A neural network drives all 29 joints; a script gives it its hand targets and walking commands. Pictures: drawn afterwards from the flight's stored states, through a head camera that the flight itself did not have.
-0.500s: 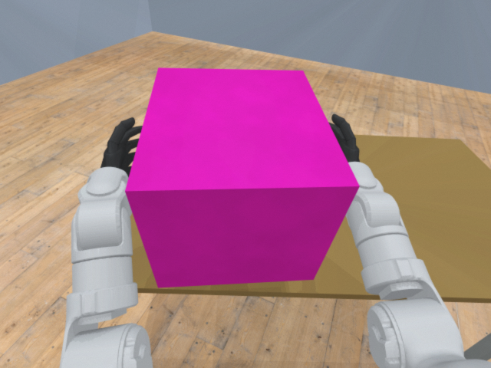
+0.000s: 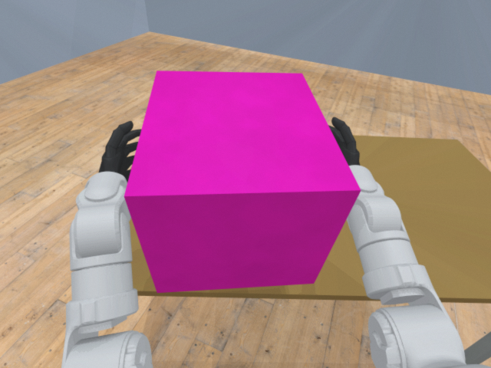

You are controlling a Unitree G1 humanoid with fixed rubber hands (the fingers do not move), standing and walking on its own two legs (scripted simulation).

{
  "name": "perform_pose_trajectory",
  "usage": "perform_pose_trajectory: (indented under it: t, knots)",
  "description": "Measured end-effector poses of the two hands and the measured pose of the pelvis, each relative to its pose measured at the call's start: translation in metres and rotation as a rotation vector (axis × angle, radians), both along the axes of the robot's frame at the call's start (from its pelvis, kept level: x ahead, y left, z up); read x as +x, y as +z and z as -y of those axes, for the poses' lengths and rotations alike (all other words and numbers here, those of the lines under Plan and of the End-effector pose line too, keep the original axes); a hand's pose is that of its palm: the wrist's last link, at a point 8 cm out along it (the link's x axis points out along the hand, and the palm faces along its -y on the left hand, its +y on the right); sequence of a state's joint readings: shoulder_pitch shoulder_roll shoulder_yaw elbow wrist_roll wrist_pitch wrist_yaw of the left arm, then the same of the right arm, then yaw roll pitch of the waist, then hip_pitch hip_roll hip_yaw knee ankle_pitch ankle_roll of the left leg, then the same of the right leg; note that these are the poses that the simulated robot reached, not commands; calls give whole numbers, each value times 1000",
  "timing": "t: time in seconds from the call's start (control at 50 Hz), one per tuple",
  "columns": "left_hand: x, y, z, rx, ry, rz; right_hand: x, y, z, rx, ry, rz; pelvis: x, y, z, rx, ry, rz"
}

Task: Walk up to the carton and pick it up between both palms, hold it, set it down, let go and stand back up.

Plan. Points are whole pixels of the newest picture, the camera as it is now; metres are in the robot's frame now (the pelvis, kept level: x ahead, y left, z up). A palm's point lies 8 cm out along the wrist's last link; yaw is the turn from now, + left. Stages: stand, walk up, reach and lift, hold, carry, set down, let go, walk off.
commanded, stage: hold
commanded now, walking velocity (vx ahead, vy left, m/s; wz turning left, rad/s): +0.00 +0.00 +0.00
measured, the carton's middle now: (234, 175) +0.39 +0.00 +0.15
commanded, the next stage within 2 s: none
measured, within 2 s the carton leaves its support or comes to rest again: neither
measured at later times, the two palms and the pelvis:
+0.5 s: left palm (114, 171) +0.34 +0.18 +0.20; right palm (346, 166) +0.35 -0.18 +0.20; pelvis -0.01 +0.00 +0.00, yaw +0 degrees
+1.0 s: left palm (117, 172) +0.35 +0.18 +0.19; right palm (343, 165) +0.36 -0.18 +0.19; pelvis +0.00 +0.00 +0.00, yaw +0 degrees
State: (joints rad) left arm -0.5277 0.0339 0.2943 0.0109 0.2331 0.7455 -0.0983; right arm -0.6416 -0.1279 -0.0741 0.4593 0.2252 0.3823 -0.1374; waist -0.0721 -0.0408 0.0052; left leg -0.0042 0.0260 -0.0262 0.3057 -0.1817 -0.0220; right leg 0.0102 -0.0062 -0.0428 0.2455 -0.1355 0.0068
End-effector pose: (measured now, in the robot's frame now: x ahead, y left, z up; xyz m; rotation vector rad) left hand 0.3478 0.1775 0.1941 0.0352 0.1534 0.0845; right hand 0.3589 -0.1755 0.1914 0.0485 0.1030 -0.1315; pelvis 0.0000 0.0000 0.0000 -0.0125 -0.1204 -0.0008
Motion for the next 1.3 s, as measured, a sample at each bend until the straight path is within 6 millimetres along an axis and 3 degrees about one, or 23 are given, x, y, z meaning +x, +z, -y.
perform_pose_trajectory:
  t: [0.12, 0.46, 0.78, 0.9, 1.3]
  knots:
    - [-8, 10, -1, -6, 6, 51, -7, 12, -2, -7, 1, 51, -1, 0, -1, 0, 4, 7]
    - [-5, 8, 0, -1, 1, 10, -6, 6, 0, -10, 0, 10, -11, 0, -1, 5, -1, -9]
    - [-4, 6, -1, -9, 3, 20, -4, 8, -1, -20, 2, 19, -4, 0, 1, 2, 6, 5]
    - [2, -3, -1, -1, -4, -20, 0, -2, -1, -9, -1, -21, -4, 0, 0, 3, 2, -6]
    - [6, 1, 4, 4, -5, -2, 3, 0, 4, -3, -6, -4, 4, 0, 2, 0, -1, -1]
